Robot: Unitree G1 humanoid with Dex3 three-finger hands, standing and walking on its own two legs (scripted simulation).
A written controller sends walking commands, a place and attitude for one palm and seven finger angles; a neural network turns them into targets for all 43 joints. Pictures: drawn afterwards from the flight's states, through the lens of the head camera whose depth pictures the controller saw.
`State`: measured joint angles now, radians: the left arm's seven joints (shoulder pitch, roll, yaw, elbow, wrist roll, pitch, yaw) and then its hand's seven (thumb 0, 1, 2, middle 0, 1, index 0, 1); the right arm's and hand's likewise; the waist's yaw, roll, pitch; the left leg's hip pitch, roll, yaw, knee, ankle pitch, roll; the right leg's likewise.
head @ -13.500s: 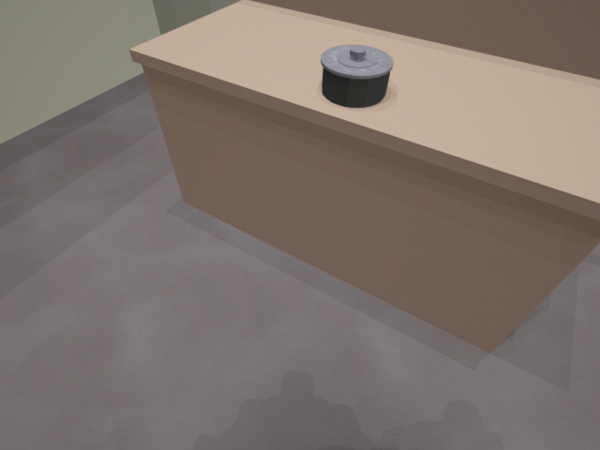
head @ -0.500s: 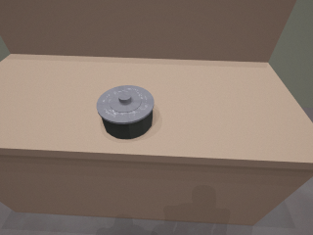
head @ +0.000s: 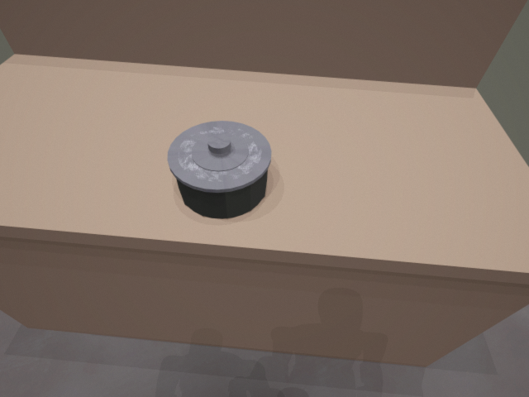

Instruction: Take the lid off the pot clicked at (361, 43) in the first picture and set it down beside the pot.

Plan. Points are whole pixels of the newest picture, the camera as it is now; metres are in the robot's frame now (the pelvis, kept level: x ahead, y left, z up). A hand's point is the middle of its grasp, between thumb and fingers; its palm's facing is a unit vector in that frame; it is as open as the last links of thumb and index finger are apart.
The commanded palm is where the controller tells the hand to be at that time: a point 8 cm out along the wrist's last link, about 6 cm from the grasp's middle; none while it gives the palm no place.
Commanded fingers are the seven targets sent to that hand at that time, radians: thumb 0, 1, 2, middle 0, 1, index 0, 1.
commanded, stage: look again from close up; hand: left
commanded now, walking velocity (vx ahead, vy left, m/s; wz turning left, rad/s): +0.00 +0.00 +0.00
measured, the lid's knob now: (219, 143) +0.52 +0.12 +0.09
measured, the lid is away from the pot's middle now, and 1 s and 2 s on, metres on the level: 0.00 0.00 0.00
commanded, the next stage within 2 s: lift the closed hand beside the body in 0.34 s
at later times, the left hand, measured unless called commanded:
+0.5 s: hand out of the picture +0.03 +0.19 -0.15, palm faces +0.06 -0.98 -0.21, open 7.4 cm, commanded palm +0.09 +0.24 -0.05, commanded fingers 0.00 0.90 0.90 -0.38 -0.49 -0.38 -0.49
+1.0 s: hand out of the picture +0.10 +0.21 -0.02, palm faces +0.25 -0.92 -0.29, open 3.3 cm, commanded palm +0.06 +0.26 +0.02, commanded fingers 0.00 0.90 0.90 -1.30 -1.50 -1.30 -1.50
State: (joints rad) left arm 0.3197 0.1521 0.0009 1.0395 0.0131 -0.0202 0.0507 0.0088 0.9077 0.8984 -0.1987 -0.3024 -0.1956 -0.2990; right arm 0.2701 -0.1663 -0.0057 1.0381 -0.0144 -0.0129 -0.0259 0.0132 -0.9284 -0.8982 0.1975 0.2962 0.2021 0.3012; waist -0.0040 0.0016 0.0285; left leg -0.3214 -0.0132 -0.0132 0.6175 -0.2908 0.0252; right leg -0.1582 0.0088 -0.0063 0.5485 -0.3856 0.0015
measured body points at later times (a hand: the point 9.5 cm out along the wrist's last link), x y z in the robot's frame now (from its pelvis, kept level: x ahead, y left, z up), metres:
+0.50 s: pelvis +0.00 +0.01 +0.01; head +0.02 +0.02 +0.46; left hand +0.03 +0.24 -0.14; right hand +0.06 -0.22 -0.13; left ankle +0.02 +0.10 -0.73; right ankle -0.06 -0.12 -0.73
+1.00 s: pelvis -0.03 -0.01 +0.01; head -0.04 -0.01 +0.46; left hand +0.08 +0.26 +0.00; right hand +0.18 -0.23 -0.05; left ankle +0.02 +0.10 -0.73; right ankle -0.06 -0.12 -0.73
